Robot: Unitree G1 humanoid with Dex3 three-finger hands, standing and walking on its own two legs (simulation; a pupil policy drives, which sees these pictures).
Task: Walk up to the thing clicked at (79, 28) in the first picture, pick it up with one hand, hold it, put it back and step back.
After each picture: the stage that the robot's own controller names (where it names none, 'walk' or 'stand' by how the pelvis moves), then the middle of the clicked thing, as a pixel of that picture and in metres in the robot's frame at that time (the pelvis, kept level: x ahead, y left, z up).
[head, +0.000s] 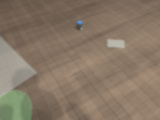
stand; (79, 25) +1.80 +0.04 -0.72
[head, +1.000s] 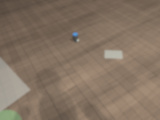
walk; (75, 37) +1.66 +0.23 -0.71
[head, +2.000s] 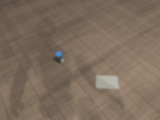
walk; (59, 57) +1.11 +0.31 -0.71
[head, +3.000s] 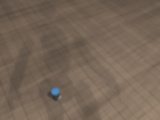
walk; (56, 94) +0.68 +0.25 -0.70
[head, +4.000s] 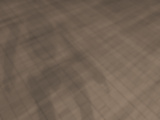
walk; out of the picture +0.40 +0.19 -0.71
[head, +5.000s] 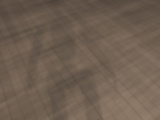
stand; out of the picture +0.33 +0.18 -0.72
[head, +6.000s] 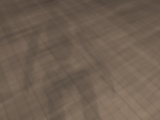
stand; out of the picture +0.33 +0.18 -0.73
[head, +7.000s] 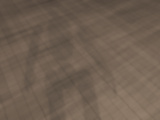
stand; out of the picture +0.33 +0.20 -0.73
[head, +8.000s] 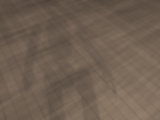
stand; out of the picture +0.32 +0.20 -0.73
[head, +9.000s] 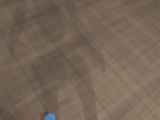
go down; out of the picture +0.35 +0.19 -0.66
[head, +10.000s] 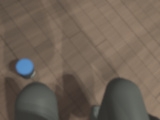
go down; (26, 69) +0.41 +0.22 -0.30
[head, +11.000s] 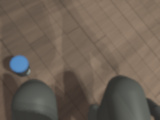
close in; (21, 67) +0.41 +0.23 -0.28
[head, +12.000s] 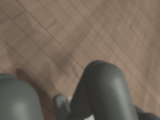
close; out of the picture +0.40 +0.26 -0.22
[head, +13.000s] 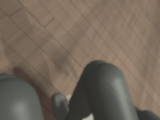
close; out of the picture +0.39 +0.26 -0.22
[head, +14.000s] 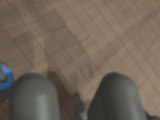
lift; (2, 82) +0.31 +0.24 -0.16
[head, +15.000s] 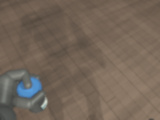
lift; (33, 96) +0.31 +0.17 +0.00
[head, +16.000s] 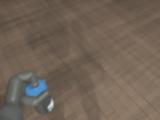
hold; (40, 98) +0.32 +0.16 -0.01
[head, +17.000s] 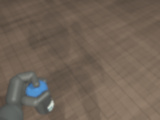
crouch; (41, 98) +0.32 +0.17 -0.02
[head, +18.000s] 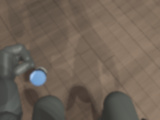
crouch; (39, 75) +0.43 +0.19 -0.30
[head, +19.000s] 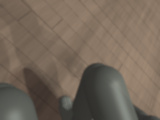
lower; out of the picture +0.45 +0.28 -0.23
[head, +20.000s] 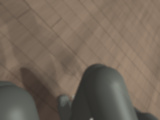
lower; out of the picture +0.45 +0.28 -0.24
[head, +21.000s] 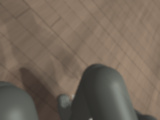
lower; out of the picture +0.45 +0.28 -0.24
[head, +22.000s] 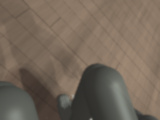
lower; out of the picture +0.45 +0.28 -0.24
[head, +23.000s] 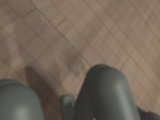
loosen; out of the picture +0.44 +0.28 -0.24
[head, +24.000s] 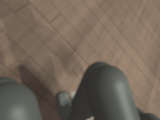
withdraw; out of the picture +0.44 +0.29 -0.23
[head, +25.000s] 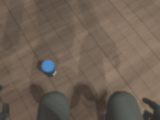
walk; (49, 68) +0.48 +0.20 -0.41
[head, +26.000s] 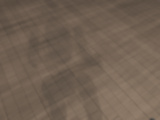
stand; out of the picture +0.40 +0.17 -0.66
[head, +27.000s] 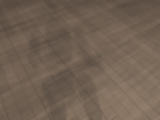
stand; out of the picture +0.41 +0.17 -0.67
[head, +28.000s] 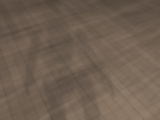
stand; out of the picture +0.42 +0.15 -0.71
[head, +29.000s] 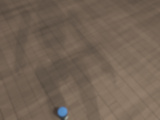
walk; (63, 113) +0.45 +0.13 -0.70
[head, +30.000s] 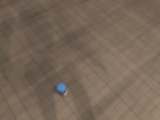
walk; (61, 90) +0.59 +0.16 -0.69
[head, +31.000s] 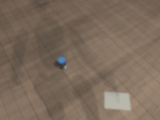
walk; (62, 63) +0.88 +0.20 -0.69
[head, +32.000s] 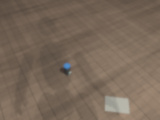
stand; (67, 69) +1.02 +0.17 -0.71
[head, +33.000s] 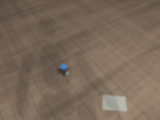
stand; (64, 70) +1.03 +0.20 -0.73
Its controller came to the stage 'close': yes
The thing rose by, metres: 0.69
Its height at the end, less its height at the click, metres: +0.00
